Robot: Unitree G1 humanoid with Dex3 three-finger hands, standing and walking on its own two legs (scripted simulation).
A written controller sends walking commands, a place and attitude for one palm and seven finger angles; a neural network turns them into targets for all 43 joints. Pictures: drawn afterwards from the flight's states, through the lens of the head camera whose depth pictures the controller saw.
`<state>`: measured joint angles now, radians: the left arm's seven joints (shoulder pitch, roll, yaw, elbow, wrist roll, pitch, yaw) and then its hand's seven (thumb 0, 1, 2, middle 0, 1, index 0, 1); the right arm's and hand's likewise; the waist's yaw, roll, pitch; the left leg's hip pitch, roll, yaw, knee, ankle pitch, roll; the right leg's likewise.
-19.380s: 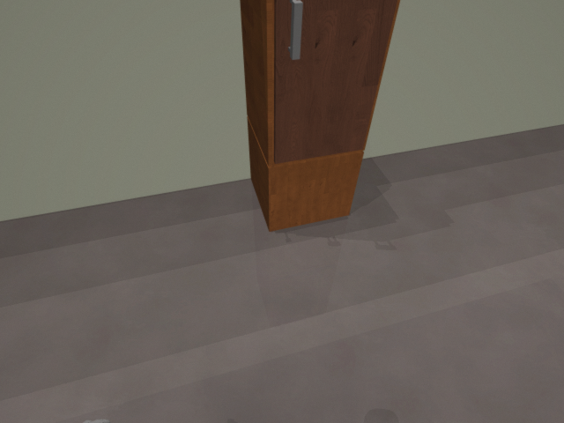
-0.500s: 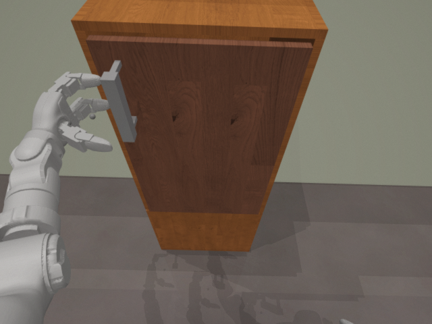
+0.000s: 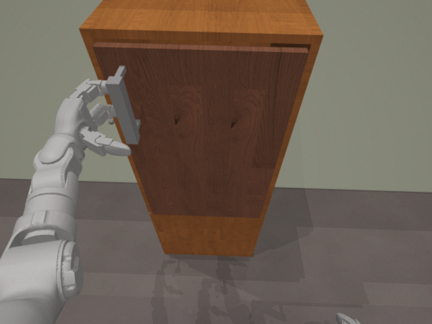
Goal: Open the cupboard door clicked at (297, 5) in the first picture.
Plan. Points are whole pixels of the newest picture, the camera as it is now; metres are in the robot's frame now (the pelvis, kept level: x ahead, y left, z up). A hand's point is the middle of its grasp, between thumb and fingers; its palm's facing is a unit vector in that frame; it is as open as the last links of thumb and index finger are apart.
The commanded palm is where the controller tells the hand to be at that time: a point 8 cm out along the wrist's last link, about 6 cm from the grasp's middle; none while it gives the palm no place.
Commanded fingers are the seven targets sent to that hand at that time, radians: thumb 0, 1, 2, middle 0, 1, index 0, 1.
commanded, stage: slide the fingers in behind the handle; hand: left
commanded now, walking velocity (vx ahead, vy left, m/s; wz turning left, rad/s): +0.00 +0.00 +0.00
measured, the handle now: (127, 106) +0.48 +0.18 +0.15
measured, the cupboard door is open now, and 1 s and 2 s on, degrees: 0 0 0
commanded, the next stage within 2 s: close the thumb around the handle in 1.26 s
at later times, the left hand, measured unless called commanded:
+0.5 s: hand (126, 122) +0.43 +0.17 +0.16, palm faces -0.04 -1.00 +0.01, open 14.0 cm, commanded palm +0.41 +0.22 +0.15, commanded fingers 0.00 -0.50 0.30 -0.30 -1.20 -0.30 -1.20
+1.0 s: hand (133, 122) +0.44 +0.16 +0.15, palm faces -0.03 -1.00 +0.01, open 13.8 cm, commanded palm +0.42 +0.21 +0.15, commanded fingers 0.00 -0.50 0.30 -0.30 -1.20 -0.30 -1.20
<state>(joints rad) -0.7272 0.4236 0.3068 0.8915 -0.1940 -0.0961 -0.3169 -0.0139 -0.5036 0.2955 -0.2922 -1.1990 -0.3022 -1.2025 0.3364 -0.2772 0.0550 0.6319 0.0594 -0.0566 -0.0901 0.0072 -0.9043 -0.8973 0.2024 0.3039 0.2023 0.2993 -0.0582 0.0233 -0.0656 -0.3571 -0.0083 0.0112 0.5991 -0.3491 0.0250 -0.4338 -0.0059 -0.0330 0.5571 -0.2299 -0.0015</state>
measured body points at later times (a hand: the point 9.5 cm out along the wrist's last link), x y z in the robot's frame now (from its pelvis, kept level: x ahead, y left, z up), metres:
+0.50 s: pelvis -0.01 -0.01 +0.00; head +0.01 -0.01 +0.45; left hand +0.43 +0.22 +0.16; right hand +0.07 -0.27 -0.11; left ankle -0.03 +0.10 -0.73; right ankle +0.03 -0.12 -0.73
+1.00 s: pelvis -0.01 -0.01 +0.00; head +0.02 -0.01 +0.45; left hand +0.43 +0.21 +0.15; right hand +0.07 -0.26 -0.11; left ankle -0.03 +0.10 -0.73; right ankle +0.03 -0.12 -0.73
